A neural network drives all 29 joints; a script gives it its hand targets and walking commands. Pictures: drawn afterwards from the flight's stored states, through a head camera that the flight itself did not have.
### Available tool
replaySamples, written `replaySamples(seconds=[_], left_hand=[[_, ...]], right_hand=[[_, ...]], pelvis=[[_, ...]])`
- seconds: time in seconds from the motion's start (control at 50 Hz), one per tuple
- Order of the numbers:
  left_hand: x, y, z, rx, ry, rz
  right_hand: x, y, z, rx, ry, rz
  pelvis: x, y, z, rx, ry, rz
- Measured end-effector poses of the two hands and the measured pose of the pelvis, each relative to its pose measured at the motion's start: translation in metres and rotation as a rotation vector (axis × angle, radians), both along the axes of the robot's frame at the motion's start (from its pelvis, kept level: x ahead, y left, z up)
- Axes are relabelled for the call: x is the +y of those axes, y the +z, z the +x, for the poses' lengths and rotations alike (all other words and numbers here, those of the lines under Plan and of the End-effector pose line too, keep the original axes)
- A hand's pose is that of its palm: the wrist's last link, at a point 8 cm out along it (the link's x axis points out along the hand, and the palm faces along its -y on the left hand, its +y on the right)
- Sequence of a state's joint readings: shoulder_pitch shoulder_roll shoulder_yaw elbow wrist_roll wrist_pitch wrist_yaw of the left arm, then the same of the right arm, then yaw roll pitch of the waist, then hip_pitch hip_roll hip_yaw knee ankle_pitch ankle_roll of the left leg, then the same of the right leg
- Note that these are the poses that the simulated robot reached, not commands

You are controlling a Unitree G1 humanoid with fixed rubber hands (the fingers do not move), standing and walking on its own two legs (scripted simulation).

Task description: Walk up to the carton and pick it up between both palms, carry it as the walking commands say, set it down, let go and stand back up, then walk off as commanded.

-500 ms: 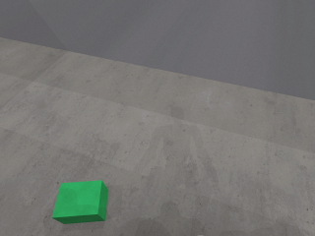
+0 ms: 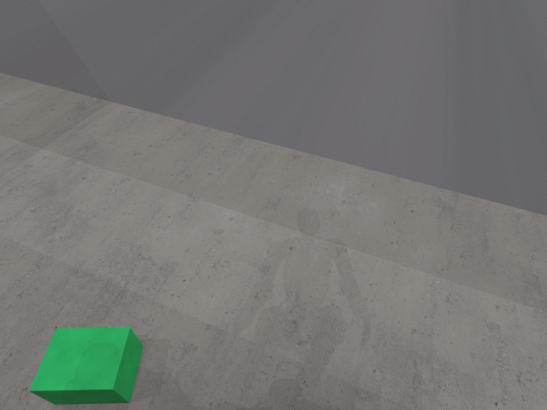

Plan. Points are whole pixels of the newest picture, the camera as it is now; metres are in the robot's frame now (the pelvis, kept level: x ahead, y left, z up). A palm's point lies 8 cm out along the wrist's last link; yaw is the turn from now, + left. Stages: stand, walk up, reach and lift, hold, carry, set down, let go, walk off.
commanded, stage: walk off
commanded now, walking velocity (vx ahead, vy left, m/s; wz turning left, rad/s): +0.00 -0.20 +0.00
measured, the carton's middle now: (92, 365) +0.42 +0.59 -0.68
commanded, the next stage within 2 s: stand in 1.02 s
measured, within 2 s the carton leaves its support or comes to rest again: neither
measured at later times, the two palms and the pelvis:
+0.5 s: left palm out of the picture +0.08 +0.10 -0.10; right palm out of the picture +0.02 -0.44 -0.13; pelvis +0.00 -0.16 +0.01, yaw +0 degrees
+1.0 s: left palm out of the picture +0.05 +0.00 -0.13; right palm out of the picture +0.01 -0.53 -0.10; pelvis +0.00 -0.26 +0.02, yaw -1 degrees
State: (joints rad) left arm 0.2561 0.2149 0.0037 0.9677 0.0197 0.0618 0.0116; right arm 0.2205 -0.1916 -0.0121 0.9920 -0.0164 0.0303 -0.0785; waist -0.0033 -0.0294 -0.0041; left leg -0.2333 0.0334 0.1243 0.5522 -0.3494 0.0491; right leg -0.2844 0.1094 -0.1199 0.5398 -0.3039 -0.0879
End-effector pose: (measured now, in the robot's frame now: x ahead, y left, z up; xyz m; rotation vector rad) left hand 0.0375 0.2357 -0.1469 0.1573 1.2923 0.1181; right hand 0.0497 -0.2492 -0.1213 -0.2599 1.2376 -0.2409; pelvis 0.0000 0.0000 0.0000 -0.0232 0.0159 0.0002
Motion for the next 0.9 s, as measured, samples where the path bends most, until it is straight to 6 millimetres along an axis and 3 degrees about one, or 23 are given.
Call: replaySamples(seconds=[0.1, 0.22, 0.36, 0.44, 0.56, 0.7, 0.78, 0.9], left_hand=[[-0.013, 0.011, 0.003, 0.025, -0.027, 0.008], [-0.026, 0.022, 0.011, 0.047, -0.048, 0.054], [-0.084, 0.028, 0.049, -0.027, -0.104, 0.112], [-0.119, 0.042, 0.049, -0.077, -0.094, 0.125], [-0.158, 0.043, 0.036, -0.079, -0.054, 0.106], [-0.194, 0.017, 0.018, -0.045, -0.016, 0.044], [-0.209, 0.000, 0.005, 0.005, -0.002, 0.003], [-0.220, 0.013, 0.004, 0.044, -0.030, 0.013]], right_hand=[[-0.026, 0.010, -0.035, 0.080, -0.034, -0.016], [-0.070, 0.012, -0.054, 0.123, -0.059, -0.016], [-0.145, -0.019, -0.061, 0.139, -0.084, 0.016], [-0.175, -0.016, -0.048, 0.135, -0.077, 0.014], [-0.202, -0.005, -0.012, 0.056, -0.037, 0.018], [-0.208, 0.002, 0.012, -0.003, -0.004, 0.011], [-0.211, 0.002, 0.004, -0.003, -0.004, -0.002], [-0.242, 0.015, -0.031, 0.083, -0.035, -0.024]], pelvis=[[-0.019, 0.011, 0.001, -0.004, -0.007, 0.004], [-0.054, 0.014, 0.000, 0.003, -0.017, -0.004], [-0.116, -0.003, 0.000, -0.001, -0.017, 0.011], [-0.143, 0.006, -0.002, -0.005, -0.012, 0.038], [-0.173, 0.012, 0.000, 0.005, -0.006, 0.039], [-0.200, 0.006, 0.004, 0.000, -0.009, 0.005], [-0.211, 0.001, 0.006, -0.001, -0.008, -0.001], [-0.232, 0.013, 0.005, 0.000, -0.013, -0.003]])
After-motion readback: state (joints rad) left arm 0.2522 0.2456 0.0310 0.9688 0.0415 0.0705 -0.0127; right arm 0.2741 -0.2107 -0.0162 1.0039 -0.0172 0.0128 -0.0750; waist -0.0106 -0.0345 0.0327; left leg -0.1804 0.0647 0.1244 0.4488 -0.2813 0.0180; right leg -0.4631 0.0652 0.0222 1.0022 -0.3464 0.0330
